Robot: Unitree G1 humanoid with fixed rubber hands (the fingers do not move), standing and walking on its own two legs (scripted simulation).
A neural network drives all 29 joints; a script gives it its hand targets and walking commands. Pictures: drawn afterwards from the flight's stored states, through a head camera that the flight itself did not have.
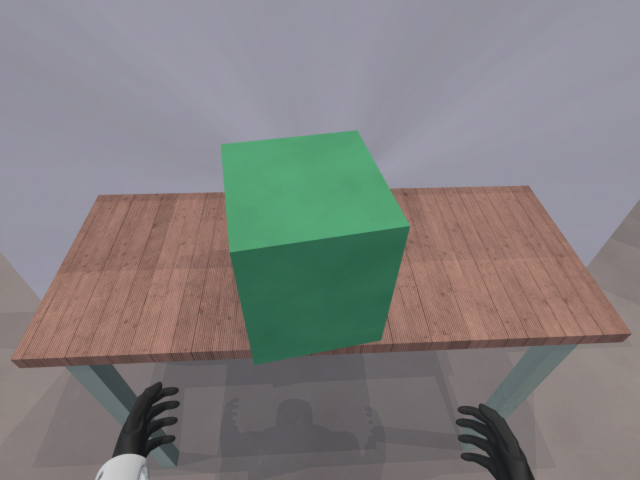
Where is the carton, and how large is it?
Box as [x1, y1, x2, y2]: [221, 130, 409, 364]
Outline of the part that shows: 356,130 221,144 229,251 254,364 379,340 381,338 409,225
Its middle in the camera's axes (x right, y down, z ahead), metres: -0.02 +0.02 +0.58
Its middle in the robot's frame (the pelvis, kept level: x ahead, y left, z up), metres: +0.42 +0.04 +0.05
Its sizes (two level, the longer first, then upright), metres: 0.210 0.200 0.250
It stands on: a table, 0.70 m high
